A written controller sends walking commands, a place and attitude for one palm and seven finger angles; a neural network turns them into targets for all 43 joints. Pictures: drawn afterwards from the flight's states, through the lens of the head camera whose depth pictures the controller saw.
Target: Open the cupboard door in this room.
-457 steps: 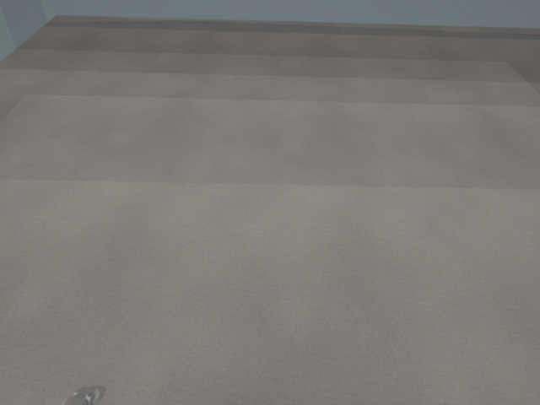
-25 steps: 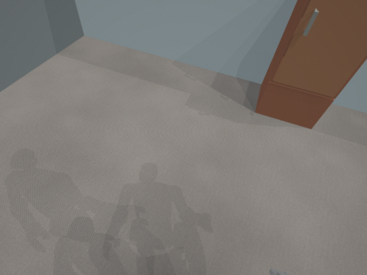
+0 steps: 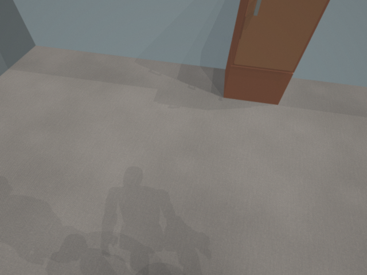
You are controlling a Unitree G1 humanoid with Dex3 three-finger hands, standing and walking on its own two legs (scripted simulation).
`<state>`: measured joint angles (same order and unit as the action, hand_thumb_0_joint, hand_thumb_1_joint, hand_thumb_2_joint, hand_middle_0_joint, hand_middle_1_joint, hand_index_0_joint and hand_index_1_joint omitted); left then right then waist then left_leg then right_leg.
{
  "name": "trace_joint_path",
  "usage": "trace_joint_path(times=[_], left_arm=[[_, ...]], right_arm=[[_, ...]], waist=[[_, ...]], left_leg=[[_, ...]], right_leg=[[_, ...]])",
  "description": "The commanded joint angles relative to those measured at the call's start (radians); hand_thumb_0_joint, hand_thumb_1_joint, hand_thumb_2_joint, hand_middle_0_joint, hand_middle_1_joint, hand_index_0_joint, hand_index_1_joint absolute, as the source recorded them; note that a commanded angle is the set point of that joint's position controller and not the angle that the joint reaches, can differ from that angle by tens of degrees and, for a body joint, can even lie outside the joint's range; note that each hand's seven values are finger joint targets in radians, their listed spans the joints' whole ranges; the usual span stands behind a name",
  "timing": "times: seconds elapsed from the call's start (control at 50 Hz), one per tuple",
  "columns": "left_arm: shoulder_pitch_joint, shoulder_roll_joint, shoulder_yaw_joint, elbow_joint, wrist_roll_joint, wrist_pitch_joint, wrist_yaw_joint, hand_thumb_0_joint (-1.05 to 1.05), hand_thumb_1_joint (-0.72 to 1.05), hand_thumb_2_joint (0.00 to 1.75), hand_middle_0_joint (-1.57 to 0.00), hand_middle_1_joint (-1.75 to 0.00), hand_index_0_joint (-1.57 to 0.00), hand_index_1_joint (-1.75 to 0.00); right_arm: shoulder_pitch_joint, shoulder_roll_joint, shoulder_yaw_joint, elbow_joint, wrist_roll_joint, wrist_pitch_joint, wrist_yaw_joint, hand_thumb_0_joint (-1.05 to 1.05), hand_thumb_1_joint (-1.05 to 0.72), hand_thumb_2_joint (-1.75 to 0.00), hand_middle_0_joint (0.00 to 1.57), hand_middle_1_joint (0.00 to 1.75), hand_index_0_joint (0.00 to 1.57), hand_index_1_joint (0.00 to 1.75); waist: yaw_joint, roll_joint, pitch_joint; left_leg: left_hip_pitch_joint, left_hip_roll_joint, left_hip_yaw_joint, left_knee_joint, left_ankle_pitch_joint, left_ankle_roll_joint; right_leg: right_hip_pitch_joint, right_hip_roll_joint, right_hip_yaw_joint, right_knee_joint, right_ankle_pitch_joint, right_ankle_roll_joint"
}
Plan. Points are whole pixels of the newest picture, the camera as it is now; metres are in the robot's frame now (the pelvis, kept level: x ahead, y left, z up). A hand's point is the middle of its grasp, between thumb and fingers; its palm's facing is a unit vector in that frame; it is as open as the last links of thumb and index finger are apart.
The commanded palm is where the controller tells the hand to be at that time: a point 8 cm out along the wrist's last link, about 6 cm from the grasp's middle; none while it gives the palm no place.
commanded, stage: turn or walk to find it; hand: left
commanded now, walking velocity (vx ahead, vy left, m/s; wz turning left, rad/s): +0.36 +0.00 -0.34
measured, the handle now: (258, 1) +1.49 -0.35 +0.00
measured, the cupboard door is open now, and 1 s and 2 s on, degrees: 0 0 0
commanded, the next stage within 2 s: stand and wait in 0.70 s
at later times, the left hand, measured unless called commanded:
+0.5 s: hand out of the picture +0.15 +0.10 -0.15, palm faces -0.12 -0.96 -0.24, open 7.2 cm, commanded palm none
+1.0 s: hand (153, 197) +0.35 +0.11 -0.17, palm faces -0.14 -0.97 -0.19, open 7.4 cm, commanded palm none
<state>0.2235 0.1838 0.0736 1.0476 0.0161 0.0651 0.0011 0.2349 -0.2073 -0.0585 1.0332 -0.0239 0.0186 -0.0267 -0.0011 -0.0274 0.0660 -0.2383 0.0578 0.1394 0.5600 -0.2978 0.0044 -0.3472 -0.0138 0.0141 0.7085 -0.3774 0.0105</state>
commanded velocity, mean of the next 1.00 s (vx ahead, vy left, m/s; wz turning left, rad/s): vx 0.25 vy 0.00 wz -0.09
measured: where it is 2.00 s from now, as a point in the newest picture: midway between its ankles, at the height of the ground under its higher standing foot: (201, 249)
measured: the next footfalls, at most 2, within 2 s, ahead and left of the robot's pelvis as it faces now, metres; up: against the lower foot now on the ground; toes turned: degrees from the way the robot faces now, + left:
right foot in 0.30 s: +0.07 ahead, -0.16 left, +0.00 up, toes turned -15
left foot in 0.78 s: +0.39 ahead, +0.02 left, +0.00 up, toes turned -2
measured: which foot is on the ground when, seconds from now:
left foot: down 0.00-0.30, up 0.32-0.76, down 0.78-1.00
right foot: up 0.00-0.28, down 0.30-0.78, up 0.80-1.00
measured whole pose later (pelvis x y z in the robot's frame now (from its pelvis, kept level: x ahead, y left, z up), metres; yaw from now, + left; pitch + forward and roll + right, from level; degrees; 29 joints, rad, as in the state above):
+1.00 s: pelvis +0.29 -0.06 +0.00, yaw -12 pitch -2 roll +0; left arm 0.22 0.17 0.04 1.08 0.01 -0.01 0.02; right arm 0.18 -0.17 -0.04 1.05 -0.02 -0.05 -0.02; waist 0.01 -0.02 0.09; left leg -0.25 0.03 0.18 0.49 -0.22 0.05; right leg -0.44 -0.09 -0.06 0.98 -0.39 0.03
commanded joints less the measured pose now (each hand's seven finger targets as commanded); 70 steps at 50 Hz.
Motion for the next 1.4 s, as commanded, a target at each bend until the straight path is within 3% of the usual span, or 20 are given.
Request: trace_joint_path(times=[0.0,0.16,0.24,0.26,0.28,0.3,0.36,0.42,0.64,0.68,0.72,0.74,0.76,0.78,0.84,0.92,1.06,1.16,1.26,1.38], left_arm=[[-0.105,0.097,0.026,-0.133,0.016,-0.031,-0.029,0.00,0.90,0.90,-0.20,-0.30,-0.20,-0.30],[-0.159,0.056,0.001,-0.157,0.012,-0.052,-0.048,0.00,0.90,0.90,-0.20,-0.30,-0.20,-0.30],[0.036,0.095,0.008,-0.079,0.013,-0.076,-0.036,0.00,0.90,0.90,-0.20,-0.30,-0.20,-0.30],[0.154,0.175,0.023,-0.039,0.015,-0.089,-0.025,0.00,0.90,0.90,-0.20,-0.30,-0.20,-0.30],[0.267,0.283,0.042,0.002,0.008,-0.097,-0.012,0.00,0.90,0.90,-0.20,-0.30,-0.20,-0.30],[0.290,0.282,0.041,0.004,-0.005,-0.104,0.003,0.00,0.90,0.90,-0.20,-0.30,-0.20,-0.30],[0.104,0.170,0.008,-0.029,0.001,-0.118,0.008,0.00,0.90,0.90,-0.20,-0.30,-0.20,-0.30],[0.087,0.125,-0.011,-0.021,0.002,-0.138,0.005,0.00,0.90,0.90,-0.20,-0.30,-0.20,-0.30],[0.223,0.122,-0.019,0.086,0.008,-0.152,0.022,0.00,0.90,0.90,-0.20,-0.30,-0.20,-0.30],[0.215,0.136,-0.014,0.091,0.008,-0.148,0.023,0.00,0.90,0.90,-0.20,-0.30,-0.20,-0.30],[0.205,0.131,-0.016,0.093,-0.001,-0.146,0.026,0.00,0.90,0.90,-0.20,-0.30,-0.20,-0.30],[0.248,0.088,-0.023,0.083,-0.010,-0.141,0.022,0.00,0.90,0.90,-0.20,-0.30,-0.20,-0.30],[0.272,0.039,-0.037,0.063,-0.021,-0.144,0.015,0.00,0.90,0.90,-0.20,-0.30,-0.20,-0.30],[0.231,0.048,-0.037,0.056,-0.016,-0.137,0.028,0.00,0.90,0.90,-0.20,-0.30,-0.20,-0.30],[0.113,0.025,-0.034,0.041,-0.005,-0.118,0.011,0.00,0.90,0.90,-0.20,-0.30,-0.20,-0.30],[0.186,-0.028,-0.040,0.052,0.000,-0.074,0.014,0.00,0.90,0.90,-0.20,-0.30,-0.20,-0.30],[0.105,0.004,-0.046,0.015,0.006,-0.066,0.020,0.00,0.90,0.90,-0.20,-0.30,-0.20,-0.30],[0.023,0.138,-0.035,0.008,-0.004,-0.098,0.027,0.00,0.90,0.90,-0.20,-0.30,-0.20,-0.30],[0.019,0.065,-0.050,0.029,-0.016,-0.101,0.033,0.00,0.90,0.90,-0.20,-0.30,-0.20,-0.30],[0.059,0.061,-0.051,0.054,-0.016,-0.100,0.042,0.00,0.90,0.90,-0.20,-0.30,-0.20,-0.30]], right_arm=[[0.056,-0.165,-0.027,-0.056,-0.012,-0.044,-0.008,0.00,-0.90,-0.90,0.20,0.30,0.20,0.30],[0.135,-0.172,-0.032,-0.024,-0.019,-0.060,0.010,0.00,-0.90,-0.90,0.20,0.30,0.20,0.30],[0.094,-0.156,-0.029,-0.016,-0.013,-0.052,0.021,0.00,-0.90,-0.90,0.20,0.30,0.20,0.30],[0.076,-0.108,-0.016,-0.030,-0.001,-0.055,0.027,0.00,-0.90,-0.90,0.20,0.30,0.20,0.30],[-0.019,-0.047,0.005,-0.093,0.003,-0.056,0.035,0.00,-0.90,-0.90,0.20,0.30,0.20,0.30],[-0.072,-0.096,0.000,-0.119,0.000,-0.053,0.035,0.00,-0.90,-0.90,0.20,0.30,0.20,0.30],[-0.048,-0.082,-0.012,-0.065,-0.007,-0.056,0.043,0.00,-0.90,-0.90,0.20,0.30,0.20,0.30],[0.009,-0.052,-0.009,-0.034,-0.007,-0.039,0.050,0.00,-0.90,-0.90,0.20,0.30,0.20,0.30],[-0.235,-0.031,0.006,-0.115,0.005,-0.056,0.067,0.00,-0.90,-0.90,0.20,0.30,0.20,0.30],[-0.193,-0.043,0.005,-0.101,0.004,-0.064,0.059,0.00,-0.90,-0.90,0.20,0.30,0.20,0.30],[0.050,-0.089,-0.005,-0.017,-0.006,-0.076,0.035,0.00,-0.90,-0.90,0.20,0.30,0.20,0.30],[0.200,-0.190,-0.025,0.017,-0.017,-0.081,0.021,0.00,-0.90,-0.90,0.20,0.30,0.20,0.30],[0.289,-0.256,-0.037,0.041,-0.009,-0.075,0.016,0.00,-0.90,-0.90,0.20,0.30,0.20,0.30],[0.243,-0.242,-0.028,0.041,0.008,-0.071,0.009,0.00,-0.90,-0.90,0.20,0.30,0.20,0.30],[0.053,-0.103,0.005,-0.002,0.003,-0.081,0.005,0.00,-0.90,-0.90,0.20,0.30,0.20,0.30],[-0.004,-0.074,0.017,-0.005,0.008,-0.081,0.007,0.00,-0.90,-0.90,0.20,0.30,0.20,0.30],[-0.003,-0.075,0.005,0.014,0.004,-0.054,0.006,0.00,-0.90,-0.90,0.20,0.30,0.20,0.30],[0.112,0.007,0.035,0.062,0.004,-0.025,0.012,0.00,-0.90,-0.90,0.20,0.30,0.20,0.30],[0.161,0.008,0.045,0.121,0.008,-0.050,0.007,0.00,-0.90,-0.90,0.20,0.30,0.20,0.30],[0.163,0.015,0.042,0.135,0.011,-0.045,-0.005,0.00,-0.90,-0.90,0.20,0.30,0.20,0.30]], waist=[[-0.025,0.194,0.037],[-0.047,0.178,0.009],[0.052,0.074,-0.059],[0.106,-0.091,-0.097],[0.160,-0.345,-0.068],[0.164,-0.315,-0.064],[0.048,-0.073,0.023],[-0.002,-0.109,0.034],[0.039,-0.075,0.075],[0.008,-0.061,0.048],[-0.096,-0.006,-0.092],[-0.131,0.177,-0.239],[-0.129,0.323,-0.323],[-0.108,0.262,-0.324],[-0.034,0.102,-0.038],[0.031,0.145,-0.088],[0.049,0.127,-0.038],[-0.002,-0.225,0.005],[0.001,0.018,-0.042],[0.005,0.027,-0.073]], left_leg=[[0.047,0.339,-0.355,-0.427,-0.322,0.142],[0.098,0.297,-0.132,-0.372,-0.123,0.109],[-0.020,0.211,-0.010,-0.115,-0.116,0.030],[-0.206,0.148,0.080,0.115,-0.144,-0.014],[-0.487,0.029,0.086,0.403,-0.360,-0.049],[-0.521,0.058,-0.055,0.530,-0.291,-0.032],[-0.476,0.115,-0.107,0.570,-0.065,-0.037],[-0.380,0.097,-0.066,0.487,0.034,-0.062],[-0.350,0.065,-0.034,0.155,0.106,-0.023],[-0.223,0.024,-0.002,0.081,0.072,-0.003],[0.135,-0.012,0.009,-0.054,0.206,0.021],[0.418,0.185,-0.209,-0.029,0.436,0.090],[0.548,0.421,-0.480,-0.090,0.731,0.213],[0.459,0.441,-0.478,-0.155,0.693,0.227],[0.084,0.335,-0.288,-0.243,0.570,0.179],[-0.033,0.230,-0.119,-0.273,0.550,0.142],[-0.088,0.185,-0.128,-0.230,0.220,0.107],[-0.012,0.029,-0.036,-0.099,-0.042,-0.031],[0.064,0.086,-0.078,-0.227,0.236,-0.017],[0.093,0.095,-0.069,-0.219,0.287,-0.021]], right_leg=[[-0.266,-0.051,-0.008,0.368,-0.075,-0.003],[-0.094,-0.061,-0.117,0.019,-0.030,0.010],[0.257,-0.011,-0.165,-0.266,0.104,-0.014],[0.455,-0.145,-0.003,-0.348,-0.010,-0.061],[0.548,-0.368,0.385,-0.466,0.006,-0.167],[0.481,-0.414,0.495,-0.513,0.057,-0.210],[0.326,-0.322,0.259,-0.506,0.079,-0.186],[0.234,-0.245,0.095,-0.524,0.263,-0.149],[0.365,-0.258,0.056,-0.486,0.550,-0.150],[0.363,-0.247,0.026,-0.388,0.715,-0.138],[0.277,-0.178,-0.044,-0.060,0.857,-0.078],[0.065,-0.074,-0.101,0.194,0.512,-0.027],[-0.118,0.032,-0.106,0.487,-0.210,-0.013],[-0.140,0.001,-0.017,0.594,-0.238,-0.019],[-0.155,-0.106,-0.015,0.535,-0.098,0.005],[0.006,-0.098,-0.062,0.291,-0.003,0.026],[0.176,-0.067,-0.110,-0.135,0.187,0.038],[0.078,-0.267,0.148,-0.465,0.148,-0.088],[0.183,-0.142,-0.016,-0.332,0.402,-0.040],[0.243,-0.141,-0.030,-0.318,0.537,-0.038]])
